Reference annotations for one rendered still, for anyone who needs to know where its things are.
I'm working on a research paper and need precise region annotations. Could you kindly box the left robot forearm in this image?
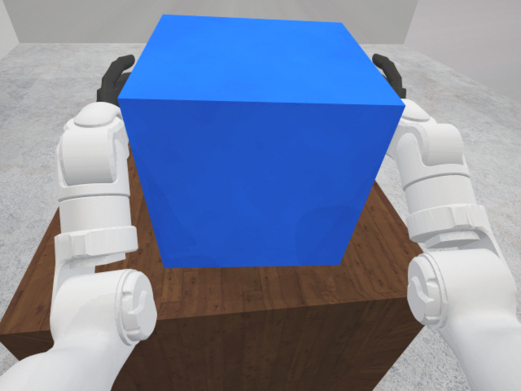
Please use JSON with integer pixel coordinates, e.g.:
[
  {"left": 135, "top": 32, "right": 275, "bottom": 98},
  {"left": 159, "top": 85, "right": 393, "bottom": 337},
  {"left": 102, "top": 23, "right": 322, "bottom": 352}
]
[{"left": 50, "top": 102, "right": 138, "bottom": 339}]

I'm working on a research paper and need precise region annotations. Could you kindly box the robot right hand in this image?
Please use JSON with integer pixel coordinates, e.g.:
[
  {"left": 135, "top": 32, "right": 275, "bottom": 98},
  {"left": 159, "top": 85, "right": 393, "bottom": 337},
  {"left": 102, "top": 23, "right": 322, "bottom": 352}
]
[{"left": 372, "top": 54, "right": 406, "bottom": 99}]

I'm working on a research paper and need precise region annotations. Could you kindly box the carton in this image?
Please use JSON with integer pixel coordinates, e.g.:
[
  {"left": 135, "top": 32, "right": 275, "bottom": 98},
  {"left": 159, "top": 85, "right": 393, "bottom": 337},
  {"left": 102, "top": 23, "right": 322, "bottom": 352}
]
[{"left": 117, "top": 15, "right": 405, "bottom": 268}]

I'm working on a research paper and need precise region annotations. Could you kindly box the pedestal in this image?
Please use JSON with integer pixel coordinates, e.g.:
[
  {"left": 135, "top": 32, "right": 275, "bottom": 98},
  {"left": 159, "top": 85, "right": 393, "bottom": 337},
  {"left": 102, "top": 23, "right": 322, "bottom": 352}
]
[{"left": 0, "top": 143, "right": 425, "bottom": 391}]

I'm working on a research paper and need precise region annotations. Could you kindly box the robot left hand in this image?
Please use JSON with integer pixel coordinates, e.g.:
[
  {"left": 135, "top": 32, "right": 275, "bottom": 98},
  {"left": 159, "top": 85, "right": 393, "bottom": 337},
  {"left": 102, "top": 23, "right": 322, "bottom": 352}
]
[{"left": 96, "top": 55, "right": 135, "bottom": 107}]

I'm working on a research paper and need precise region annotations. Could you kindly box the right robot forearm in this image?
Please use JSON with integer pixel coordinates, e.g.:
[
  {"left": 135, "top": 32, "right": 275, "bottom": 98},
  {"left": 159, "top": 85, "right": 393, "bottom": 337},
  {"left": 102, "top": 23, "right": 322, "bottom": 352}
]
[{"left": 386, "top": 99, "right": 519, "bottom": 314}]

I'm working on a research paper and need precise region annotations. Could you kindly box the robot right upper arm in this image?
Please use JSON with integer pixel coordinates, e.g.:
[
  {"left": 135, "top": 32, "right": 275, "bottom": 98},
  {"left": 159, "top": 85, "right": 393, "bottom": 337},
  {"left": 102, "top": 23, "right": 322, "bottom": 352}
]
[{"left": 407, "top": 248, "right": 521, "bottom": 391}]

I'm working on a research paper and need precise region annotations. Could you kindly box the robot left upper arm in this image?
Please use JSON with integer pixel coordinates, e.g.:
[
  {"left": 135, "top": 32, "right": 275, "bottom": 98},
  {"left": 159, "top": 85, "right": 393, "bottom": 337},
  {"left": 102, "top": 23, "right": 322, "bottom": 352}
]
[{"left": 0, "top": 269, "right": 157, "bottom": 391}]

